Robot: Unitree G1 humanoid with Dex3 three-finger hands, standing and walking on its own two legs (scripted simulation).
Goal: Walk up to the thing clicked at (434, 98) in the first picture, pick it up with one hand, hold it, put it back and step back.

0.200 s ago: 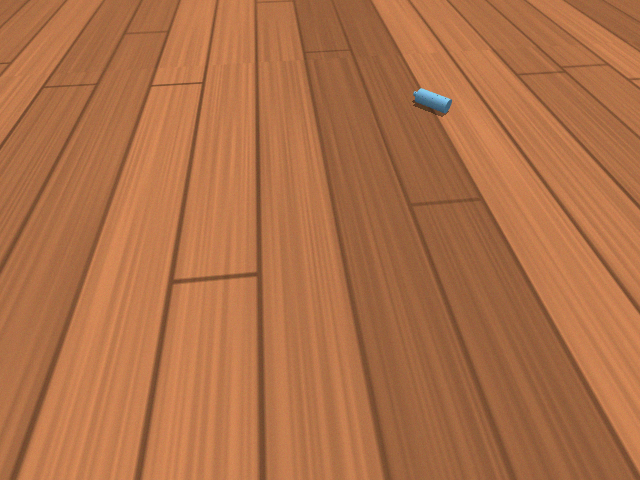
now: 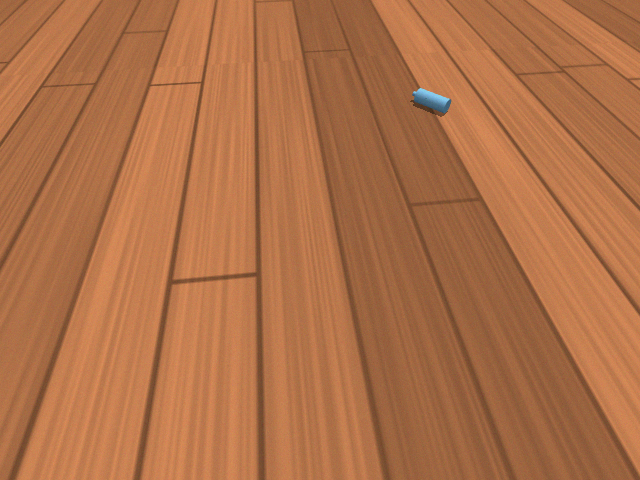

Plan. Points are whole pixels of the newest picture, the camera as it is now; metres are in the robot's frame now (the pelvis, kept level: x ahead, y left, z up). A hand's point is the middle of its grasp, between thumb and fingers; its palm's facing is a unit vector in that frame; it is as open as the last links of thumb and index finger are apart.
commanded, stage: stand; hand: left
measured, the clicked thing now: (430, 99) +2.20 -0.64 -0.74
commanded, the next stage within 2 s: walk up in 0.92 s
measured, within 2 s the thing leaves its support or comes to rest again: neither
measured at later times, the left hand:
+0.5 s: hand out of the picture +0.08 +0.25 -0.16, palm faces -0.02 -0.94 -0.34, open 7.4 cm
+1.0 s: hand out of the picture +0.08 +0.26 -0.16, palm faces -0.07 -0.94 -0.32, open 7.4 cm
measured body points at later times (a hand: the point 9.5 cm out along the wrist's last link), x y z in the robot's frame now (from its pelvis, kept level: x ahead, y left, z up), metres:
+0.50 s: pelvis +0.01 +0.00 +0.00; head +0.02 +0.00 +0.45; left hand +0.08 +0.30 -0.13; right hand +0.08 -0.30 -0.13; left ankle +0.00 +0.13 -0.75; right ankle +0.00 -0.11 -0.75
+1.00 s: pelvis +0.01 +0.00 +0.00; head +0.02 +0.00 +0.45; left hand +0.09 +0.31 -0.13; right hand +0.09 -0.31 -0.13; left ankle +0.00 +0.13 -0.75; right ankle +0.00 -0.11 -0.74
